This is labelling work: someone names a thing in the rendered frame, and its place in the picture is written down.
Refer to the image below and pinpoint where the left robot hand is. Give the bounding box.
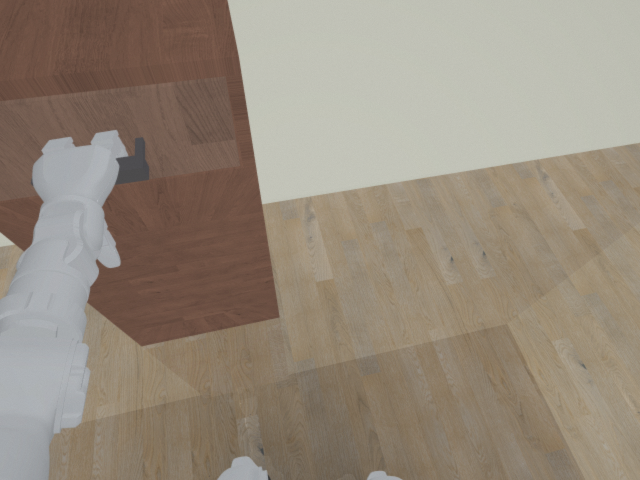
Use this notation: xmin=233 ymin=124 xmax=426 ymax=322
xmin=32 ymin=130 xmax=128 ymax=268

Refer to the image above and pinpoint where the drawer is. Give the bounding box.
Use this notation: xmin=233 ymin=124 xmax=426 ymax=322
xmin=0 ymin=76 xmax=240 ymax=201

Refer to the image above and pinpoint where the handle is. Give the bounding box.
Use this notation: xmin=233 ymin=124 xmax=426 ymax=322
xmin=31 ymin=137 xmax=149 ymax=187

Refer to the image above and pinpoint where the cabinet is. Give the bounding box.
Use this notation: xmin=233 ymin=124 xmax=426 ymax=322
xmin=0 ymin=0 xmax=280 ymax=346

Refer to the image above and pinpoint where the left robot forearm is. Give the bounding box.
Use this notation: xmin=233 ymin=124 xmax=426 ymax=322
xmin=0 ymin=194 xmax=105 ymax=343

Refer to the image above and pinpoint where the robot left upper arm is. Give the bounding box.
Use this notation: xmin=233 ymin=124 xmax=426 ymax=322
xmin=0 ymin=336 xmax=90 ymax=480

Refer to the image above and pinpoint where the robot left shin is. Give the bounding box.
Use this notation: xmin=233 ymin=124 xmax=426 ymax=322
xmin=231 ymin=456 xmax=258 ymax=467

